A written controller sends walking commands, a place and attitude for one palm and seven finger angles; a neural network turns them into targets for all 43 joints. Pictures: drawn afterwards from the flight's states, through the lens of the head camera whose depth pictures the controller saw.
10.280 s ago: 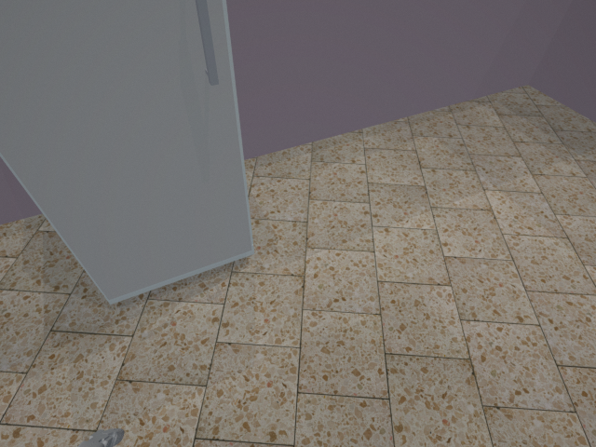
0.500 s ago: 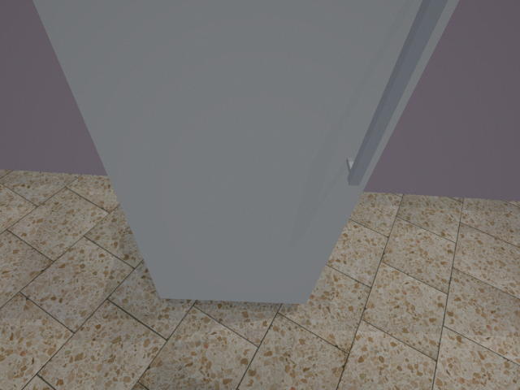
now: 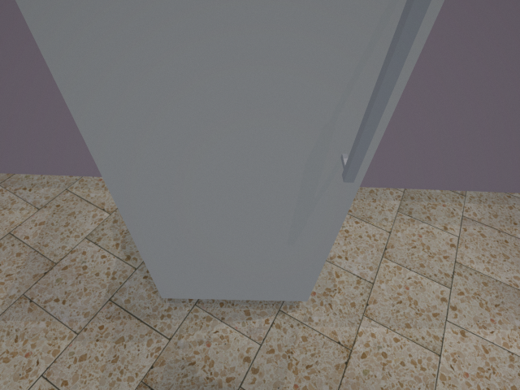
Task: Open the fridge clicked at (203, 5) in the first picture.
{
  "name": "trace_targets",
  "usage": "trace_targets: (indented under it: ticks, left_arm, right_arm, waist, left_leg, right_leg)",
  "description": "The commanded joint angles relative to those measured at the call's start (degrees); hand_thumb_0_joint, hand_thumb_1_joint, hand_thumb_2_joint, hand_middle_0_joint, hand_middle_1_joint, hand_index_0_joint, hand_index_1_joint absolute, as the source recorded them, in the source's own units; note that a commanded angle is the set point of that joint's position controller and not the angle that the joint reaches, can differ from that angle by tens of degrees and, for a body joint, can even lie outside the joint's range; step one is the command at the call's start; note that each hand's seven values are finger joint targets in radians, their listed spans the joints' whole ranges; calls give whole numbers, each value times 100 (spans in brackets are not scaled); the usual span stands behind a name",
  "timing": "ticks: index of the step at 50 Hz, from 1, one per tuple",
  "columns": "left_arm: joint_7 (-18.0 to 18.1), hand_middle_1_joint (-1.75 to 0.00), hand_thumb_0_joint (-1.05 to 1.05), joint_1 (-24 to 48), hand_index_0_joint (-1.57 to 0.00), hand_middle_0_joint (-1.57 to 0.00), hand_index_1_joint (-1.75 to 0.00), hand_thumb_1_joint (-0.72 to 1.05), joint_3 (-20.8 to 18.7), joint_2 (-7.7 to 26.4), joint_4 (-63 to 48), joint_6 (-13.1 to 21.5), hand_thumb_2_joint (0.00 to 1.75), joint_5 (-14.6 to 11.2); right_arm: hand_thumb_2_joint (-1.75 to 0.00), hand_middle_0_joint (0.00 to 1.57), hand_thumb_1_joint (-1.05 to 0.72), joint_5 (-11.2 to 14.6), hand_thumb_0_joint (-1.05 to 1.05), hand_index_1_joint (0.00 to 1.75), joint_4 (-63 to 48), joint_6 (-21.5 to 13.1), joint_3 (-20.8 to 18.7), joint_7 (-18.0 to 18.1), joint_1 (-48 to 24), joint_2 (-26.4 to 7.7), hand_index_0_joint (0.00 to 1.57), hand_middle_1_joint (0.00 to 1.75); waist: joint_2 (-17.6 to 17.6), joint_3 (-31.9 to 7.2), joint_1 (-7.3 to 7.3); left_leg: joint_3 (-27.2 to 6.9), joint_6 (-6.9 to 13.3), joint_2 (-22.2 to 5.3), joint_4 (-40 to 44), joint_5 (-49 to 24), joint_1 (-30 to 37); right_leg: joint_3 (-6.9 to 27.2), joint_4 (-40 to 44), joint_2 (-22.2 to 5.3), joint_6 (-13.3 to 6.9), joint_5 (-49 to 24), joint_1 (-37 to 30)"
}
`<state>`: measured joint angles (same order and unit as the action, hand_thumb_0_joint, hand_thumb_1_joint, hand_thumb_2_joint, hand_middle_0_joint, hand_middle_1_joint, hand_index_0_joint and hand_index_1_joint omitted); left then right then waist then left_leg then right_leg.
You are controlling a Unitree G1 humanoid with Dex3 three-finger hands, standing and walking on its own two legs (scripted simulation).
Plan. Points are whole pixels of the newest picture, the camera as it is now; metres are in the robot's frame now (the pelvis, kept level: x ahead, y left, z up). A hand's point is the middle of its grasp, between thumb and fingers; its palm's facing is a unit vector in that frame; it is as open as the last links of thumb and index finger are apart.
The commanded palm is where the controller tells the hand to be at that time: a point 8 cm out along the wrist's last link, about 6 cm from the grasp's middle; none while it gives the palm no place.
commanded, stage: look again from close up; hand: right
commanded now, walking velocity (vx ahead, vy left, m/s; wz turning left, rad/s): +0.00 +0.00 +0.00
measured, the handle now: (373, 96) +0.48 -0.13 +0.22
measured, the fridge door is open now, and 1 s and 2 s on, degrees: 0 0 0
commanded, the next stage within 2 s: raise the hand to about handle height in 0.18 s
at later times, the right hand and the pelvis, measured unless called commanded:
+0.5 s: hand (410, 335) +0.21 -0.20 +0.02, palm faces +0.18 +0.98 -0.06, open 7.6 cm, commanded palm +0.11 -0.24 -0.03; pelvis -0.01 -0.01 -0.01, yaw -1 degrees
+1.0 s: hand (451, 337) +0.20 -0.23 +0.05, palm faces -0.04 +0.99 -0.10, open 10.4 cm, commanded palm +0.15 -0.29 +0.07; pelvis -0.02 -0.03 -0.03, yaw -3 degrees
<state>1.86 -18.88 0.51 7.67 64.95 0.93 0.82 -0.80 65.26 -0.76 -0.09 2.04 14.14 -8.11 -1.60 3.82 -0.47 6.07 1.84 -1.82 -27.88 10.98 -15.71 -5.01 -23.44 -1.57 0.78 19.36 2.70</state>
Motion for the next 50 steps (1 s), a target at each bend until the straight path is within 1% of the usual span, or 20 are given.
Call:
trace_targets:
  ticks: [1,13,14,15,16,17,18,19,20,21,24,26,27,31,35,38,41,45,46,50]
  left_arm:
    - [40,-30,0,-621,-20,-20,-30,90,-66,375,-28,65,90,2]
    - [55,-30,0,-592,-20,-20,-30,90,-87,399,-2,63,90,5]
    - [-4,-30,0,184,-20,-20,-30,90,-194,728,-430,138,90,-64]
    - [271,-30,0,431,-20,-20,-30,90,-199,1757,-2581,1143,90,-370]
    - [397,-30,0,780,-20,-20,-30,90,-95,1307,-2290,1656,90,-340]
    - [383,-30,0,740,-20,-20,-30,90,-115,991,-2560,1885,90,-329]
    - [397,-30,0,747,-20,-20,-30,90,-127,1036,-2279,1944,90,-395]
    - [355,-30,0,786,-20,-20,-30,90,-255,1363,-2552,2046,90,-341]
    - [314,-30,0,656,-20,-20,-30,90,-375,1401,-2694,2130,90,-238]
    - [234,-30,0,726,-20,-20,-30,90,-446,1366,-2936,2200,90,-220]
    - [-100,-30,0,945,-20,-20,-30,90,-499,1335,-3476,2120,90,-196]
    - [-328,-30,0,1069,-20,-20,-30,90,-631,1580,-3939,1935,90,-199]
    - [-348,-30,0,1219,-20,-20,-30,90,-637,1600,-4186,1852,90,-264]
    - [-133,-30,0,1345,-20,-20,-30,90,-536,1515,-4813,1524,90,-380]
    - [-22,-30,0,666,-20,-20,-30,90,-416,1282,-4803,1542,90,-237]
    - [18,-30,0,475,-20,-20,-30,90,-275,1343,-4540,1668,90,-212]
    - [112,-30,0,585,-20,-20,-30,90,-116,1476,-4306,1813,90,-255]
    - [230,-30,0,818,-20,-20,-30,90,-77,1444,-4250,1930,90,-369]
    - [236,-30,0,902,-20,-20,-30,90,-36,1441,-4240,1937,90,-358]
    - [191,-30,0,1017,-20,-20,-30,90,50,1337,-4236,2041,90,-321]
  right_arm:
    - [-90,20,-90,25,0,30,-219,-79,-108,6,291,-593,20,30]
    - [-90,20,-90,22,0,30,-218,-63,-113,8,253,-610,20,30]
    - [-90,20,-90,18,0,30,59,-129,-125,232,1073,-769,20,30]
    - [-89,20,-88,1178,0,32,-8615,-1411,-671,91,-3707,-2024,20,32]
    - [-88,20,-85,894,0,33,-8497,-1318,-1230,436,-2697,-2595,20,33]
    - [-87,21,-83,858,0,34,-6975,-533,-13,411,166,-499,21,34]
    - [-86,21,-81,1017,0,36,-6185,-291,-79,398,532,-107,21,36]
    - [-85,21,-78,1089,0,37,-6695,-590,-270,285,-116,-470,21,37]
    - [-84,21,-76,1072,0,39,-6715,-936,-611,111,8,-726,21,39]
    - [-83,21,-74,1133,0,40,-6356,-1237,-893,-167,927,-733,21,40]
    - [-80,22,-67,1475,0,45,-5856,-2391,-786,-1243,2310,-183,22,45]
    - [-78,22,-62,1656,0,48,-5755,-3043,-1247,-2100,2461,-668,22,48]
    - [-77,22,-60,1659,0,50,-6001,-3069,-1441,-2348,2528,-953,22,50]
    - [-73,23,-50,2024,0,55,-7352,-2378,-1510,-2293,1596,-1009,23,55]
    - [-69,24,-41,1623,0,62,-8906,-2600,-1405,-1538,551,-1163,24,62]
    - [-66,24,-34,1411,0,66,-9080,-2838,-926,-1507,67,-1033,24,66]
    - [-63,25,-27,1428,0,70,-8654,-2574,-776,-1843,-522,-1233,25,70]
    - [-59,25,-18,1589,0,76,-7967,-1619,-1482,-2162,-267,-1712,25,76]
    - [-58,25,-15,1709,0,78,-7741,-1362,-1759,-2218,-139,-1843,25,78]
    - [-54,26,-6,2050,0,84,-8171,-924,-2162,-2215,18,-1794,26,84]
  waist:
    - [157,53,41]
    - [187,137,25]
    - [637,-301,-287]
    - [-530,-2966,405]
    - [-1392,-2606,143]
    - [-1085,-1769,100]
    - [44,-795,105]
    - [663,-261,330]
    - [1208,-425,315]
    - [1133,-480,-16]
    - [1526,-501,-210]
    - [943,-548,-176]
    - [706,-838,-275]
    - [588,-961,-238]
    - [-505,-1723,8]
    - [-483,-1632,288]
    - [-566,-1152,423]
    - [34,-1541,72]
    - [-80,-1503,-66]
    - [165,-1712,-248]
  left_leg:
    - [-752,158,-581,416,-777,726]
    - [-728,143,-587,343,-884,704]
    - [-897,8,-797,-100,-3668,983]
    - [-992,9,-337,-121,-2181,1548]
    - [-1038,128,-68,-327,-1108,1458]
    - [-523,115,7,-264,-540,1049]
    - [-335,-20,-16,-5,-395,499]
    - [-327,-126,-49,123,42,32]
    - [-294,-175,-66,129,575,-206]
    - [-318,-110,-106,-23,792,-127]
    - [-430,-81,-112,-613,1089,-395]
    - [-714,93,-212,-808,886,-383]
    - [-774,98,-248,-875,781,-347]
    - [-851,-12,-141,-809,1706,-744]
    - [-490,-30,19,-1381,161,-654]
    - [-308,-38,93,-1507,-63,-930]
    - [-261,-25,109,-1309,334,-1015]
    - [-215,-80,30,-1002,482,-243]
    - [-183,-30,48,-991,274,-3]
    - [3,-71,43,-967,-566,406]
  right_leg:
    - [391,546,-468,-232,-801,886]
    - [378,547,-472,-233,-820,917]
    - [78,-721,-589,-111,-1401,1081]
    - [412,79,159,-208,-1751,395]
    - [91,-26,121,-141,-1704,207]
    - [377,282,57,-65,-2062,972]
    - [460,89,9,-50,-1662,1276]
    - [619,-111,47,-122,-1137,1620]
    - [542,-361,111,-180,-845,1825]
    - [461,-517,153,-129,-779,2076]
    - [258,-1165,256,17,-267,3069]
    - [226,-1656,347,37,-199,3153]
    - [137,-1755,394,-27,-225,3271]
    - [135,-1742,438,-150,262,3412]
    - [360,-1834,262,-142,-693,2822]
    - [567,-1874,140,-152,-844,2536]
    - [730,-1709,101,-155,-415,2593]
    - [780,-1291,87,-143,-347,2689]
    - [792,-1196,104,-114,-574,2654]
    - [773,-968,72,-26,-1463,2401]
